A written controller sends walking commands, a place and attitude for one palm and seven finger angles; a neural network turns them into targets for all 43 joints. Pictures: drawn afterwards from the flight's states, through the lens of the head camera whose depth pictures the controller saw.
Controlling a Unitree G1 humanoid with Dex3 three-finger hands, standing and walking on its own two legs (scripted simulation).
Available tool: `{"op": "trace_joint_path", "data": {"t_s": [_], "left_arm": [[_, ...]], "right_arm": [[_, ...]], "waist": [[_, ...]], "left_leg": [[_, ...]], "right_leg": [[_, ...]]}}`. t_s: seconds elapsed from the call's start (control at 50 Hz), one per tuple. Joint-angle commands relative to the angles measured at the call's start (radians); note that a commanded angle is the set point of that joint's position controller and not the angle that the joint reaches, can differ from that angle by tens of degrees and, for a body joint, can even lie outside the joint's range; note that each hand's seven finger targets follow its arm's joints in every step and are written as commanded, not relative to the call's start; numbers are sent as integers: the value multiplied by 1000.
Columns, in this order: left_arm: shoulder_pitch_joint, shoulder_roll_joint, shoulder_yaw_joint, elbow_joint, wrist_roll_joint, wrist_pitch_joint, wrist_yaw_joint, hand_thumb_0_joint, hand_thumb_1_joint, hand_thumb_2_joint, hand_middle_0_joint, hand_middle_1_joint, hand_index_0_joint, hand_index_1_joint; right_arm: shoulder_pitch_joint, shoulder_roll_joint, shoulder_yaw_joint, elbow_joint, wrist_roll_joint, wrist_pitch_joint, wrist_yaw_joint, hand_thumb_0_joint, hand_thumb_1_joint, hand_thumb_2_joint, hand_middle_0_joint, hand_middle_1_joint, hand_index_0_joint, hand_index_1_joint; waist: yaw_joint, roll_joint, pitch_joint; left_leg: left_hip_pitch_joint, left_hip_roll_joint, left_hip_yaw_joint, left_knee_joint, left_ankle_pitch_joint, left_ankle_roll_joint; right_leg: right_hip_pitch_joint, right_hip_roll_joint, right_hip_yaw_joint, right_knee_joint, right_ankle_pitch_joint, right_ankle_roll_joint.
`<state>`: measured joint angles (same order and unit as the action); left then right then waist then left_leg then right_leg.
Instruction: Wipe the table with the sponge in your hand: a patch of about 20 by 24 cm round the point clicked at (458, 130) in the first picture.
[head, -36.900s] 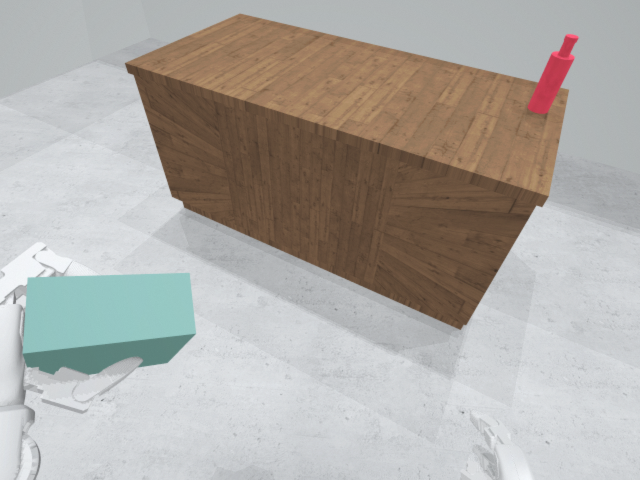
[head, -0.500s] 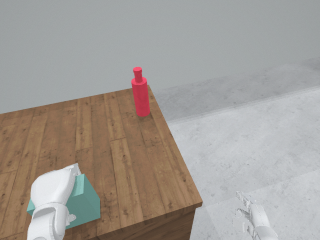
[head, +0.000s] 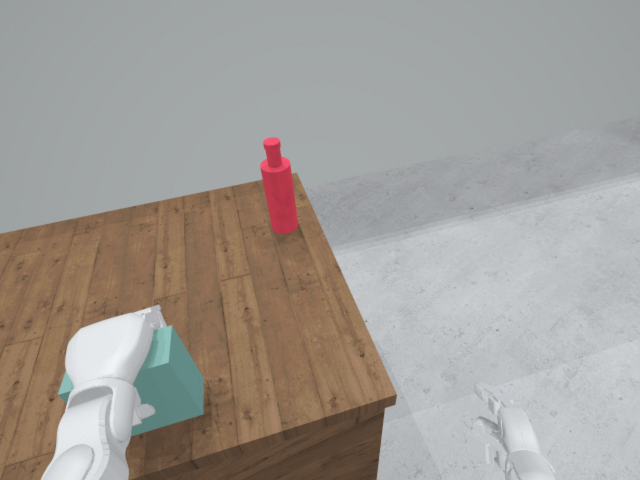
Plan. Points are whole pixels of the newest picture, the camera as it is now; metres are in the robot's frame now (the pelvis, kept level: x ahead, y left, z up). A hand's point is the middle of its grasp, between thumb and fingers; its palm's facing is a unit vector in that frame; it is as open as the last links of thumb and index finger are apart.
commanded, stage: lift the sponge slowly off the table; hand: left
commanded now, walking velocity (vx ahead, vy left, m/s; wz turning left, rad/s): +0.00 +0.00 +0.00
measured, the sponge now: (146, 393) +0.21 +0.28 +0.00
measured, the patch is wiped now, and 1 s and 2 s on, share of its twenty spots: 1.00 1.00 1.00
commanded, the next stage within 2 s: bring the sponge back beside the body in 1.08 s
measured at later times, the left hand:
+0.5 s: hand (114, 352) +0.22 +0.29 +0.08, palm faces +0.02 -0.09 -1.00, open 10.1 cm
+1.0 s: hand (110, 327) +0.23 +0.29 +0.12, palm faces +0.09 -0.09 -0.99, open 10.1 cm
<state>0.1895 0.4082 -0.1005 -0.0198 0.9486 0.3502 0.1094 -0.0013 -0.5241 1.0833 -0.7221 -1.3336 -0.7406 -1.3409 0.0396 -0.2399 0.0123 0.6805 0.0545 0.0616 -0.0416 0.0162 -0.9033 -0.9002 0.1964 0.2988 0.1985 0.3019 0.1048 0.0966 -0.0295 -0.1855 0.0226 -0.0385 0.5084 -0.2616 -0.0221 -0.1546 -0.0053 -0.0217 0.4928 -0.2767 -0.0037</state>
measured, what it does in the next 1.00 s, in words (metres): stands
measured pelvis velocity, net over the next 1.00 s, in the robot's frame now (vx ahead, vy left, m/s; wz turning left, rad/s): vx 0.00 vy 0.00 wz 0.02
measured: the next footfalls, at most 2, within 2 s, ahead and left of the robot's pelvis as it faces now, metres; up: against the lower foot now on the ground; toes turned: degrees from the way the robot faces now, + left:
none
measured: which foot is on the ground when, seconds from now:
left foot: down 0.00-1.00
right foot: down 0.00-1.00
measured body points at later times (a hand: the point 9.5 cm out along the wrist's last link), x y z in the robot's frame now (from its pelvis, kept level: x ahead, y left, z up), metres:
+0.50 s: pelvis +0.01 +0.00 +0.00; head -0.02 -0.04 +0.45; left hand +0.21 +0.30 +0.13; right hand +0.25 -0.21 -0.07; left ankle +0.01 +0.14 -0.74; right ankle +0.00 -0.12 -0.74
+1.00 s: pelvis +0.00 +0.00 +0.01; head -0.03 -0.04 +0.45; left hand +0.22 +0.29 +0.17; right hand +0.27 -0.18 -0.06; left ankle +0.01 +0.14 -0.74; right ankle +0.00 -0.12 -0.74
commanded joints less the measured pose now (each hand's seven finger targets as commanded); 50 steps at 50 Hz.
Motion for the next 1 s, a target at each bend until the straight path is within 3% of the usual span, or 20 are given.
{"op": "trace_joint_path", "data": {"t_s": [0.0, 0.08, 0.1, 0.18, 0.3, 0.34, 0.38, 0.44, 0.48, 0.5, 0.62, 0.68, 0.7, 0.76, 0.78, 0.8, 0.88, 0.9, 0.96, 0.98], "left_arm": [[-240, 232, 157, -231, 23, 3, 33, 0, 100, 1300, -1200, -1600, -1200, -1600], [-241, 275, 190, -205, 1, -5, 5, 0, 100, 1300, -1200, -1600, -1200, -1600], [-275, 252, 163, -206, -1, -16, -4, 0, 100, 1300, -1200, -1600, -1200, -1600], [-271, 276, 186, -239, -3, -42, -21, 0, 100, 1300, -1200, -1600, -1200, -1600], [-209, 278, 212, -297, -9, -69, -15, 0, 100, 1300, -1200, -1600, -1200, -1600], [-197, 290, 229, -271, -11, -55, -11, 0, 100, 1300, -1200, -1600, -1200, -1600], [-208, 318, 253, -277, -13, -35, -11, 0, 100, 1300, -1200, -1600, -1200, -1600], [-231, 305, 235, -280, -12, -20, -13, 0, 100, 1300, -1200, -1600, -1200, -1600], [-246, 311, 230, -334, -10, -9, -21, 0, 100, 1300, -1200, -1600, -1200, -1600], [-236, 274, 198, -356, -18, -13, -27, 0, 100, 1300, -1200, -1600, -1200, -1600], [-200, 245, 157, -387, -22, 8, -62, 0, 100, 1300, -1200, -1600, -1200, -1600], [-213, 324, 230, -372, -11, 36, -67, 0, 100, 1300, -1200, -1600, -1200, -1600], [-260, 288, 188, -387, -3, 39, -69, 0, 100, 1300, -1200, -1600, -1200, -1600], [-298, 282, 176, -387, -2, 44, -68, 0, 100, 1300, -1200, -1600, -1200, -1600], [-314, 314, 199, -408, 1, 51, -69, 0, 100, 1300, -1200, -1600, -1200, -1600], [-320, 278, 167, -429, -3, 46, -70, 0, 100, 1300, -1200, -1600, -1200, -1600], [-317, 301, 180, -411, -1, 72, -86, 0, 100, 1300, -1200, -1600, -1200, -1600], [-334, 273, 153, -408, -4, 75, -90, 0, 100, 1300, -1200, -1600, -1200, -1600], [-341, 321, 189, -350, -2, 98, -103, 0, 100, 1300, -1200, -1600, -1200, -1600], [-334, 331, 199, -349, -1, 113, -111, 0, 100, 1300, -1200, -1600, -1200, -1600]], "right_arm": [[-245, -113, -35, -186, -1, -59, -11, 0, -900, -900, 200, 300, 200, 300], [-239, -122, -32, -179, -4, -68, -21, 0, -900, -900, 200, 300, 200, 300], [-240, -119, -32, -178, -3, -72, -25, 0, -900, -900, 200, 300, 200, 300], [-233, -122, -33, -183, -5, -83, -28, 0, -900, -900, 200, 300, 200, 300], [-215, -120, -42, -187, -9, -89, -23, 0, -900, -900, 200, 300, 200, 300], [-215, -125, -42, -182, -8, -85, -21, 0, -900, -900, 200, 300, 200, 300], [-229, -128, -38, -185, -6, -78, -22, 0, -900, -900, 200, 300, 200, 300], [-235, -127, -36, -184, -3, -77, -22, 0, -900, -900, 200, 300, 200, 300], [-250, -126, -34, -193, -3, -77, -22, 0, -900, -900, 200, 300, 200, 300], [-246, -118, -33, -202, 0, -84, -19, 0, -900, -900, 200, 300, 200, 300], [-245, -118, -25, -206, -3, -81, -10, 0, -900, -900, 200, 300, 200, 300], [-262, -128, -19, -202, -4, -64, -11, 0, -900, -900, 200, 300, 200, 300], [-265, -118, -14, -206, 0, -62, -9, 0, -900, -900, 200, 300, 200, 300], [-269, -119, -14, -206, -1, -62, -12, 0, -900, -900, 200, 300, 200, 300], [-280, -121, -11, -209, 1, -63, -14, 0, -900, -900, 200, 300, 200, 300], [-278, -111, -10, -213, 3, -68, -12, 0, -900, -900, 200, 300, 200, 300], [-290, -119, -6, -210, 2, -61, -11, 0, -900, -900, 200, 300, 200, 300], [-284, -112, -3, -209, 4, -61, -10, 0, -900, -900, 200, 300, 200, 300], [-288, -124, -3, -198, 3, -47, -13, 0, -900, -900, 200, 300, 200, 300], [-301, -126, 2, -207, 5, -45, -14, 0, -900, -900, 200, 300, 200, 300]], "waist": [[13, -6, -118], [8, -39, -91], [-5, -53, -83], [4, -13, -109], [10, -36, -144], [11, -65, -106], [17, -35, -94], [15, -36, -118], [19, 9, -142], [13, 12, -146], [12, -10, -134], [21, -30, -112], [12, -29, -106], [19, 1, -128], [20, 21, -136], [18, 28, -158], [18, 13, -141], [12, 3, -151], [17, -36, -123], [21, -14, -112]], "left_leg": [[40, -58, 11, -85, 148, 59], [53, -61, 6, -86, 136, 62], [53, -61, 19, -79, 124, 65], [75, -63, 9, -83, 163, 64], [85, -57, 11, -79, 226, 62], [74, -55, 11, -80, 223, 60], [68, -55, 5, -96, 209, 57], [74, -52, 9, -94, 224, 57], [95, -55, 0, -101, 240, 57], [95, -53, 5, -96, 255, 59], [94, -45, -3, -103, 275, 61], [73, -39, -14, -122, 254, 55], [68, -38, -8, -124, 239, 54], [87, -39, -10, -127, 242, 55], [90, -38, -18, -136, 237, 53], [97, -39, -12, -131, 248, 54], [93, -37, -21, -135, 251, 52], [89, -38, -12, -134, 246, 52], [75, -41, -10, -129, 237, 53], [66, -40, -15, -141, 221, 51]], "right_leg": [[18, 35, 11, -111, 103, -60], [4, 35, 34, -144, 91, -56], [-9, 30, 26, -145, 83, -48], [10, 33, 32, -146, 125, -56], [48, 30, 15, -127, 210, -54], [32, 29, 17, -135, 214, -52], [40, 32, 33, -143, 189, -58], [48, 26, 11, -135, 195, -53], [64, 31, 24, -137, 203, -61], [70, 26, 5, -125, 223, -56], [65, 30, -11, -126, 235, -56], [71, 35, 9, -134, 205, -62], [62, 30, -7, -132, 178, -57], [63, 31, -9, -137, 177, -60], [73, 40, 5, -136, 167, -69], [83, 32, -9, -127, 176, -63], [77, 41, 5, -138, 183, -69], [79, 33, -10, -131, 177, -61], [64, 28, 0, -145, 177, -59], [65, 35, 13, -147, 157, -67]]}}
